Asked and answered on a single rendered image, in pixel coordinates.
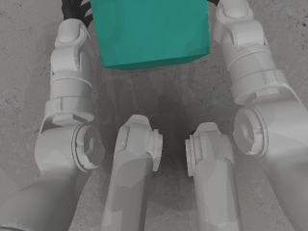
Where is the robot left upper arm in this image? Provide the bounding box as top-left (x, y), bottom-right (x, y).
top-left (0, 123), bottom-right (105, 231)

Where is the robot right thigh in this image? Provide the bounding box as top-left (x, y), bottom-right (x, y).
top-left (185, 130), bottom-right (244, 231)

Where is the robot left hand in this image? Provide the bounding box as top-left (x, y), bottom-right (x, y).
top-left (62, 0), bottom-right (93, 28)

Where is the left robot shin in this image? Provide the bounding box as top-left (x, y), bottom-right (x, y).
top-left (113, 115), bottom-right (152, 162)

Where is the left robot forearm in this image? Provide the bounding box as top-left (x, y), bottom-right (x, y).
top-left (35, 18), bottom-right (96, 159)

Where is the robot right upper arm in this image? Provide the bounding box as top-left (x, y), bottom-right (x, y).
top-left (233, 99), bottom-right (308, 231)

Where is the right robot forearm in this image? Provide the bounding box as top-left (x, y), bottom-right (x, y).
top-left (213, 0), bottom-right (308, 112)

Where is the carton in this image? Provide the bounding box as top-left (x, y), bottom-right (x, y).
top-left (90, 0), bottom-right (210, 70)

